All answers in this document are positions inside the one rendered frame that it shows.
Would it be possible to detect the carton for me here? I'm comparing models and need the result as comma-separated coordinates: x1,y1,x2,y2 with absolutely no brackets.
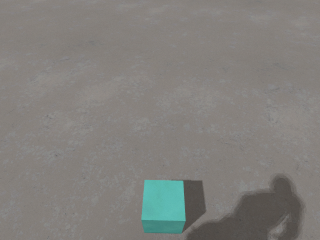
141,180,186,234

